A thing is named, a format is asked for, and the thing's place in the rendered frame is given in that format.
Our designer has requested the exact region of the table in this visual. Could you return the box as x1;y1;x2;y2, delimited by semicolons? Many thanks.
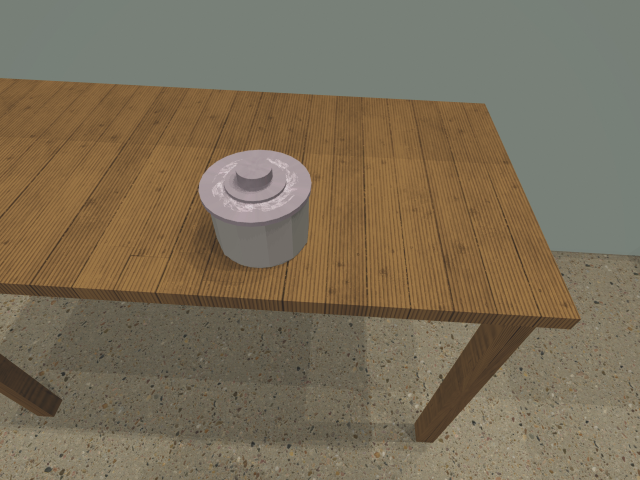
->
0;78;581;443

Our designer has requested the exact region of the pot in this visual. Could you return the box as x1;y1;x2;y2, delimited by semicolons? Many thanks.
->
211;199;309;268

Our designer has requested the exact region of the knob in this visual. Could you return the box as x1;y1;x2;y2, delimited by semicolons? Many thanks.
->
235;157;273;188

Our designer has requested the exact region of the lid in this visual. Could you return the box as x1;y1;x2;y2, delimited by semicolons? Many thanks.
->
199;150;311;227

